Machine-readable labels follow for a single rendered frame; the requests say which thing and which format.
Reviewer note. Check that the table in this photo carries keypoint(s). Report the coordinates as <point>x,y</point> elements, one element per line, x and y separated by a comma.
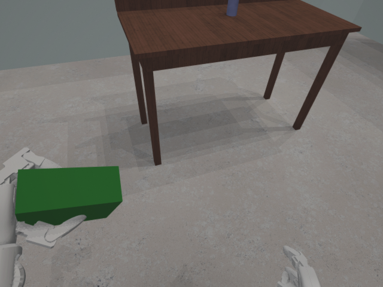
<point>166,34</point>

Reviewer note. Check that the sponge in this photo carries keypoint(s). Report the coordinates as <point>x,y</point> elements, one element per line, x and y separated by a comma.
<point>59,194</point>

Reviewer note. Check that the left robot forearm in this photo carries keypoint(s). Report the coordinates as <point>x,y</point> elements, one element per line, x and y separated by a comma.
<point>12,273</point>

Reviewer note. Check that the right robot hand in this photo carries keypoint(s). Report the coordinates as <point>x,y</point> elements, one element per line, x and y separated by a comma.
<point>305,276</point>

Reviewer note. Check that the left robot hand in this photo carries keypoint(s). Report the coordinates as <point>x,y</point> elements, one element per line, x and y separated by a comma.
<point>41,233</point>

